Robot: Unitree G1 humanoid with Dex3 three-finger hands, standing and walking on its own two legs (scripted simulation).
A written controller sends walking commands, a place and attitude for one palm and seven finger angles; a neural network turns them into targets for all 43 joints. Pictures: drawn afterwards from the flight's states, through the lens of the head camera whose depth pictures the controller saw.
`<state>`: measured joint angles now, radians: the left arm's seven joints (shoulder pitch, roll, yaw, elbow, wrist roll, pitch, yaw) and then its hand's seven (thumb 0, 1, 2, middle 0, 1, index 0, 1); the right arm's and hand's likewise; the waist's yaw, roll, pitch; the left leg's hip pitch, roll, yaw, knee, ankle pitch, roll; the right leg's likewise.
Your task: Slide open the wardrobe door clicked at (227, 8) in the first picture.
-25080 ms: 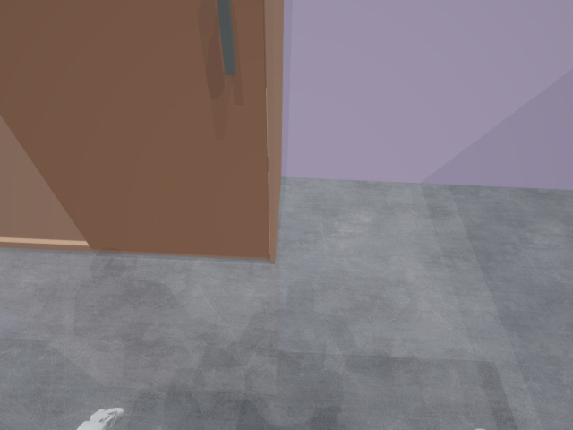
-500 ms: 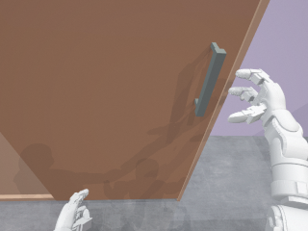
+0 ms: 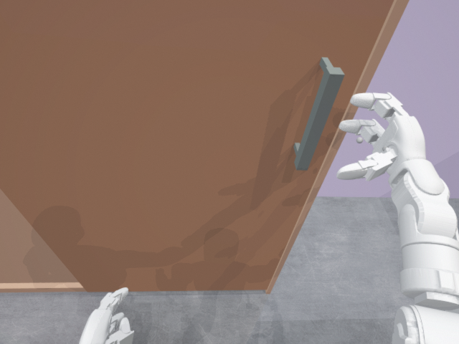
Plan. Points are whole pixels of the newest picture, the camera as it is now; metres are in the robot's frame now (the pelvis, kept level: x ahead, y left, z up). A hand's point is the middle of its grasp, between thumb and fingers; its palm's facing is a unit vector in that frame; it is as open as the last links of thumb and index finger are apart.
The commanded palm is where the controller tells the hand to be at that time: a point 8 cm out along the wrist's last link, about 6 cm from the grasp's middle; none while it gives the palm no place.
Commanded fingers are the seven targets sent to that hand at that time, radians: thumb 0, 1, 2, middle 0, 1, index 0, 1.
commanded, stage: move the hooked fingers beside the handle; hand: right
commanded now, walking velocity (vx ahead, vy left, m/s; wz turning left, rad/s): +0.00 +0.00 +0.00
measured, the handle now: (312, 118) +0.46 -0.10 +0.19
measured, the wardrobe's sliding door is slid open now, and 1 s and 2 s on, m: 0.00 0.00 0.00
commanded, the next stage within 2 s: feel for the door with the fingertips in 0.60 s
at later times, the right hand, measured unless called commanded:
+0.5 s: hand (370, 135) +0.41 -0.18 +0.20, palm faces -0.05 +1.00 -0.02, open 14.0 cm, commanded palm +0.38 -0.23 +0.20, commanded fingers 0.00 0.50 -0.30 0.30 1.20 0.30 1.20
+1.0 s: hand (343, 147) +0.39 -0.14 +0.19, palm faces -0.13 +0.99 +0.00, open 14.0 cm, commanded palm +0.37 -0.19 +0.20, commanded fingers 0.00 0.50 -0.30 0.30 1.20 0.30 1.20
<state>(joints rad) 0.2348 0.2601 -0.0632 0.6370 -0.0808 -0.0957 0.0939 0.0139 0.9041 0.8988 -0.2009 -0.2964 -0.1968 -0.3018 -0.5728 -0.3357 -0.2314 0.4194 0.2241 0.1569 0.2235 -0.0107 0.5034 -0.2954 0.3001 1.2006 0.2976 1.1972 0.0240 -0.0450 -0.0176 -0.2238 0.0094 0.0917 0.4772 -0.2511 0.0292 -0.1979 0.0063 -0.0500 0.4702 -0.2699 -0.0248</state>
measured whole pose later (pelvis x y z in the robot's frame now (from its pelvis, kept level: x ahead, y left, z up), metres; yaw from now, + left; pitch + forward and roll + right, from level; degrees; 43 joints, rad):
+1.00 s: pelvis +0.01 -0.01 +0.00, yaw +0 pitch +0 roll +0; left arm 0.21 0.26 -0.06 0.63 -0.08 -0.07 0.08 0.01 0.90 0.90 -0.20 -0.30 -0.20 -0.30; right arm -0.51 -0.25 -0.16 0.30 0.25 0.24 0.21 -0.01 0.50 -0.30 0.30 1.20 0.30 1.20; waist 0.00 -0.06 -0.03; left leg -0.22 0.02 0.09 0.48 -0.26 0.02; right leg -0.19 0.02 -0.05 0.47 -0.28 -0.03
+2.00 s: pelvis +0.00 +0.00 +0.00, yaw +1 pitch +0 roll +0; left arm 0.26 0.26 -0.05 0.66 -0.09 -0.06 0.08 0.01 0.90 0.90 -0.20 -0.30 -0.20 -0.30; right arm -0.67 -0.30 -0.21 0.56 0.22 0.16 0.18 -0.01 0.50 -0.30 0.34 1.23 0.32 1.21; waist 0.03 -0.05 -0.03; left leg -0.22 0.00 0.08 0.45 -0.24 0.03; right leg -0.19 0.00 -0.06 0.45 -0.27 -0.02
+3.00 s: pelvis +0.01 +0.00 +0.00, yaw +0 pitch +0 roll +0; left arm 0.20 0.24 -0.06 0.65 -0.07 -0.02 0.07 0.01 0.90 0.90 -0.20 -0.30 -0.20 -0.30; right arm -0.63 -0.18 -0.09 0.39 0.19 0.25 0.05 -0.01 0.50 -0.30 0.29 1.22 0.30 1.20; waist 0.01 -0.04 -0.03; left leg -0.20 0.01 0.09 0.46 -0.26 0.03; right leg -0.17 0.01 -0.05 0.46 -0.28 -0.03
